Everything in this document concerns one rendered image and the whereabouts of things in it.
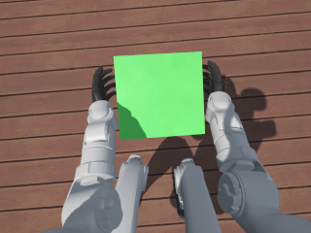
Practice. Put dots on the robot right upper arm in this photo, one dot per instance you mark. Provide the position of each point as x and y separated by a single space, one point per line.
252 199

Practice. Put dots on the carton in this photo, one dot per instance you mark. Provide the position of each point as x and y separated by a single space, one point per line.
160 95

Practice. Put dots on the right robot foot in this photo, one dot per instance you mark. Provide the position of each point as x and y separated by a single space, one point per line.
180 211

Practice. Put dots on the right robot forearm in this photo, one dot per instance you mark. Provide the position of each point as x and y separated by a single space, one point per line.
229 137

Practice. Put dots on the right robot hand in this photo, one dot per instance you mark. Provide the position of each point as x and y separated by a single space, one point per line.
216 82

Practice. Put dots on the robot left upper arm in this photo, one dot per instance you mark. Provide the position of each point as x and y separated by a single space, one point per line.
91 210

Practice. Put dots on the left robot shin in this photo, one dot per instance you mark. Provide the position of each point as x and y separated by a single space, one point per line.
132 157

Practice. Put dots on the left robot forearm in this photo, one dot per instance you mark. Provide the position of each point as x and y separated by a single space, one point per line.
99 148

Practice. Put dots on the left robot hand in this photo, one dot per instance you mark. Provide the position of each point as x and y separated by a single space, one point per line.
99 91

